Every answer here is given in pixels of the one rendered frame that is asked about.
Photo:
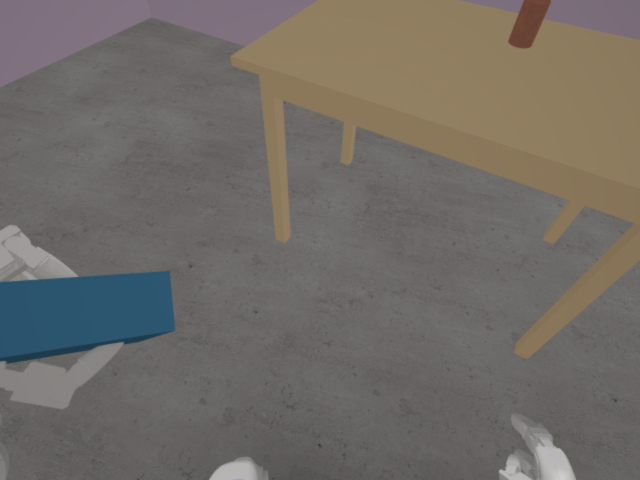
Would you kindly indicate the sponge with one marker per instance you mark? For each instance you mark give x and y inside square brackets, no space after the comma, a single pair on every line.
[50,317]

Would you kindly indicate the robot right hand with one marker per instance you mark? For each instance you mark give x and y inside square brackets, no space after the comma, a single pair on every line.
[549,462]

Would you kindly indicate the table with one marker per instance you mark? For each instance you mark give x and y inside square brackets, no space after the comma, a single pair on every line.
[562,116]

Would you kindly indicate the left robot thigh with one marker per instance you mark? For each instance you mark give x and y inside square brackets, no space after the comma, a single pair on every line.
[240,470]

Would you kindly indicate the robot left hand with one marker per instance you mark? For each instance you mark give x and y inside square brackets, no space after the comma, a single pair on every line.
[43,384]

